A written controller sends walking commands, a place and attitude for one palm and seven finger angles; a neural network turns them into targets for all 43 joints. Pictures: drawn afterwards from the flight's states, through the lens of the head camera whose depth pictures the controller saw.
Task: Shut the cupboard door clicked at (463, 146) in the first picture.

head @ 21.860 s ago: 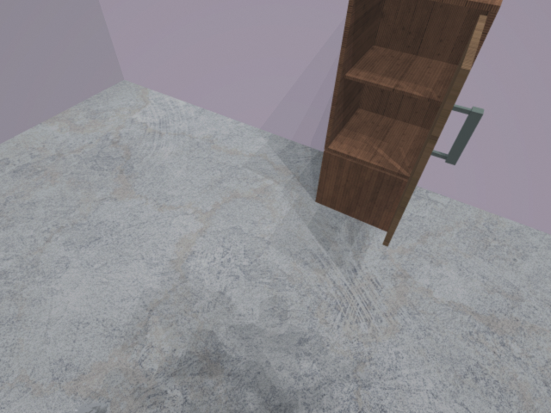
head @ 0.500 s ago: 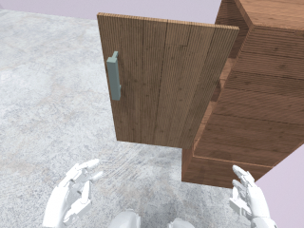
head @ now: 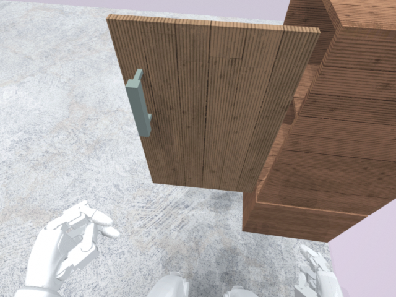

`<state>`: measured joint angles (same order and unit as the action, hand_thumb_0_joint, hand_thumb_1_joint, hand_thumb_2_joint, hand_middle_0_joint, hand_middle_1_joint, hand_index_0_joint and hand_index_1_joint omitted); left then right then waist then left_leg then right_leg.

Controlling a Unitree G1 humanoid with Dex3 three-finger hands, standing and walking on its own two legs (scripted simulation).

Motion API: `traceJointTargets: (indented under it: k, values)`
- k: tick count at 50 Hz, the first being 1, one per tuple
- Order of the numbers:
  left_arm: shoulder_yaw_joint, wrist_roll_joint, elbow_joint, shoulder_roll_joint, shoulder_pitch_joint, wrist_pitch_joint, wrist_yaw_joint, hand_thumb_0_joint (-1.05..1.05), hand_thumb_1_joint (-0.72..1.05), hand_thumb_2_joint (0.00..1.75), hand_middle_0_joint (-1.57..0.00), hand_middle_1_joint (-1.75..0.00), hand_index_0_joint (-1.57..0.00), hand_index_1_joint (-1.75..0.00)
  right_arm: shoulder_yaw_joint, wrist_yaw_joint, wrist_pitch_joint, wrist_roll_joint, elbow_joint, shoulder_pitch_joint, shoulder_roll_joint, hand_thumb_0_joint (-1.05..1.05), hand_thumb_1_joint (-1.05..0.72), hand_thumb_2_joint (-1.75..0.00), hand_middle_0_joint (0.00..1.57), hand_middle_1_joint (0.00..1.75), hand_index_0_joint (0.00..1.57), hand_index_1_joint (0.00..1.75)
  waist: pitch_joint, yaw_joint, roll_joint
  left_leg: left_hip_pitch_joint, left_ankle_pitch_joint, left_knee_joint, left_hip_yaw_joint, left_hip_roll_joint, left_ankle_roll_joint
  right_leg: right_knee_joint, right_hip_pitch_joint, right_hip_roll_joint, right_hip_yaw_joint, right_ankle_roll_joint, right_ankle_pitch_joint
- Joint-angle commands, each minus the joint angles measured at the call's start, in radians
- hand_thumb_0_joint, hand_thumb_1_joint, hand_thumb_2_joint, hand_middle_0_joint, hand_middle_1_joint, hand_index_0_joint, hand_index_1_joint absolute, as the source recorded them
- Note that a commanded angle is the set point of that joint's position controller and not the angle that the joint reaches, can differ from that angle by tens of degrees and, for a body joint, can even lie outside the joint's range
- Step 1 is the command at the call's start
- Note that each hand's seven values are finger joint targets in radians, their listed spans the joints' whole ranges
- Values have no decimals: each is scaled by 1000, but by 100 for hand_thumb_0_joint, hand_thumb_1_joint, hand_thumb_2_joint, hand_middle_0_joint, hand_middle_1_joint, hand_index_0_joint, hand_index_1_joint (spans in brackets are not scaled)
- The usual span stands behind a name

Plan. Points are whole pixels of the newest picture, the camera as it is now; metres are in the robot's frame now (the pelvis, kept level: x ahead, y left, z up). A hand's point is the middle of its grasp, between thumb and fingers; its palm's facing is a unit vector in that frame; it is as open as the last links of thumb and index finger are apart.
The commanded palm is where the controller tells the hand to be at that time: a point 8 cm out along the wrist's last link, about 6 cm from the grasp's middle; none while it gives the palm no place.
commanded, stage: raise the hand and make a fist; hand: left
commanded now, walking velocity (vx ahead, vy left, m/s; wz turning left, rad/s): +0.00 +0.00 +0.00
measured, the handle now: (142, 104) +0.49 +0.17 +0.10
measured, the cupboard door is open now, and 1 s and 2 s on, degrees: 91 91 91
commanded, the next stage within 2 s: bring the fist close to the handle in 1.00 s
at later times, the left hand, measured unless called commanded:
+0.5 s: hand (86, 225) +0.22 +0.20 +0.09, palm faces -0.02 -1.00 -0.04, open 3.1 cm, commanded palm +0.20 +0.25 +0.10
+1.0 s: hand (84, 217) +0.23 +0.20 +0.10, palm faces -0.02 -1.00 -0.05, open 3.1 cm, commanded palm +0.20 +0.26 +0.10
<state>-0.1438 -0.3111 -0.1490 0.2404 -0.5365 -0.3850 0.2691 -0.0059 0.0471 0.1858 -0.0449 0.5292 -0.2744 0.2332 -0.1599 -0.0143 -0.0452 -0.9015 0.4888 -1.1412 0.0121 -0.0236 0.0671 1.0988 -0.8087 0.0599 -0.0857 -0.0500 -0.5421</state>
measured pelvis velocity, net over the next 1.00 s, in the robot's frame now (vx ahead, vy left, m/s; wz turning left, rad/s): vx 0.01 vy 0.02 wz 0.01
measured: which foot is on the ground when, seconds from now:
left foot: down 0.00-1.00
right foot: down 0.00-1.00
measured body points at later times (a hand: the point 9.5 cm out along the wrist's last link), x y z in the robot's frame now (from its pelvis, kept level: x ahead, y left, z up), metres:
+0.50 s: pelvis +0.01 +0.01 +0.02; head +0.04 +0.02 +0.47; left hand +0.21 +0.25 +0.10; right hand +0.19 -0.21 -0.04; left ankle +0.04 +0.07 -0.65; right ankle +0.00 -0.09 -0.65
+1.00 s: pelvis +0.01 +0.02 +0.03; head +0.03 +0.02 +0.48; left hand +0.22 +0.26 +0.11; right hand +0.18 -0.22 -0.04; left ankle +0.04 +0.07 -0.65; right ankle +0.00 -0.09 -0.65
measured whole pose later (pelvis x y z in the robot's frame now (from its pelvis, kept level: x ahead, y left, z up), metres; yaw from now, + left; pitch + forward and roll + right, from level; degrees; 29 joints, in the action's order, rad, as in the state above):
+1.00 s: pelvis +0.01 +0.02 +0.03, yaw +0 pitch +9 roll -3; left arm -0.14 -0.29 -0.05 0.27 -0.38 -0.32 0.24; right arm -0.03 0.03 0.18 -0.05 0.52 -0.28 0.26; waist -0.13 0.01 -0.04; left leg -0.70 0.42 -0.95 0.02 -0.04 0.09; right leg 0.91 -0.60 0.05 -0.06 -0.03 -0.47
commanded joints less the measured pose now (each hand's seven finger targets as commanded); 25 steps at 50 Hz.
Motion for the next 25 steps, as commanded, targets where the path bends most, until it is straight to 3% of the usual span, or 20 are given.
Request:
traceJointTargets:
  k: [1, 2, 5, 7, 8, 12, 13, 16, 17, 18, 22, 25]
  values:
    - [-33, -10, -199, 109, 10, -65, 22, 0, 90, 90, -104, -122, -104, -122, 59, 7, 69, -6, -192, 75, 127, 0, -90, -90, 20, 30, 20, 30, -173, 9, 30, 173, -228, 168, -94, 28, -34, -186, 110, -35, 106, 31, 245]
    - [-56, -6, -206, 137, 16, -58, 12, 0, 90, 90, -106, -124, -106, -124, 59, 10, 64, -6, -193, 78, 130, 0, -90, -90, 20, 30, 20, 30, -172, -1, 29, 180, -232, 174, -95, 29, -32, -187, 116, -29, 105, 27, 241]
    - [-60, -7, -233, 130, 27, -52, -16, 0, 90, 90, -112, -130, -112, -130, 57, 11, 55, -8, -200, 70, 125, 0, -90, -90, 20, 30, 20, 30, -180, -2, -7, 230, -234, 216, -98, 31, -37, -193, 123, -24, 75, 17, 240]
    - [-76, 0, -209, 143, 36, -43, -38, 0, 90, 90, -115, -134, -115, -134, 56, 13, 43, -5, -198, 72, 128, 0, -90, -90, 20, 30, 20, 30, -149, 0, 23, 228, -213, 231, -102, 34, -34, -205, 121, -16, 70, 17, 224]
    - [-50, -1, -218, 113, 41, -45, -40, 0, 90, 90, -117, -136, -117, -136, 54, 12, 42, -7, -201, 68, 128, 0, -90, -90, 20, 30, 20, 30, -156, 6, 11, 243, -223, 239, -99, 33, -35, -207, 129, -19, 64, 17, 234]
    - [-43, 14, -190, 135, 80, -27, -42, 0, 90, 90, -124, -144, -124, -144, 46, 9, 34, -6, -200, 62, 139, 0, -90, -90, 20, 30, 20, 30, -130, 17, -10, 268, -203, 266, -109, 38, -35, -229, 128, -16, 60, 16, 220]
    - [-22, 17, -192, 117, 81, -23, -37, 0, 90, 90, -126, -146, -126, -146, 43, 8, 35, -8, -204, 61, 139, 0, -90, -90, 20, 30, 20, 30, -129, 23, -21, 282, -204, 275, -110, 40, -35, -234, 127, -17, 54, 15, 220]
    - [-33, 13, -179, 129, 113, -9, -31, 0, 90, 90, -130, -150, -130, -150, 38, 7, 37, -10, -205, 60, 143, 0, -90, -90, 20, 30, 20, 30, -123, 24, -20, 307, -193, 302, -121, 44, -40, -251, 133, -16, 44, 14, 214]
    - [-58, 15, -167, 158, 124, -2, -34, 0, 90, 90, -130, -150, -130, -150, 35, 7, 34, -6, -200, 62, 147, 0, -90, -90, 20, 30, 20, 30, -115, 19, -24, 304, -198, 304, -121, 43, -39, -252, 143, -14, 47, 12, 219]
    - [-42, 12, -169, 138, 131, 0, -31, 0, 90, 90, -130, -150, -130, -150, 32, 6, 35, -7, -204, 62, 142, 0, -90, -90, 20, 30, 20, 30, -111, 24, -25, 313, -192, 311, -119, 42, -38, -260, 144, -16, 42, 12, 214]
    - [-77, 3, -145, 162, 170, 5, -35, 0, 90, 90, -130, -150, -130, -150, 27, 5, 39, -4, -193, 61, 149, 0, -90, -90, 20, 30, 20, 30, -109, 21, -8, 331, -209, 331, -128, 45, -41, -272, 166, -14, 38, 11, 228]
    - [-56, 3, -137, 145, 199, 7, -27, 0, 90, 90, -130, -150, -130, -150, 25, 3, 44, -8, -187, 59, 150, 0, -90, -90, 20, 30, 20, 30, -108, 31, -12, 353, -210, 343, -127, 47, -43, -285, 166, -17, 35, 12, 228]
